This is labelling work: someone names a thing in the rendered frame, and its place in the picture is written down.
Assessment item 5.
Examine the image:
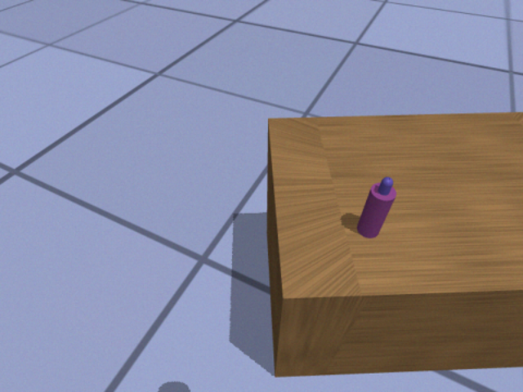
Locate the bottle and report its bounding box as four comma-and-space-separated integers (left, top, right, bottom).
357, 177, 396, 238

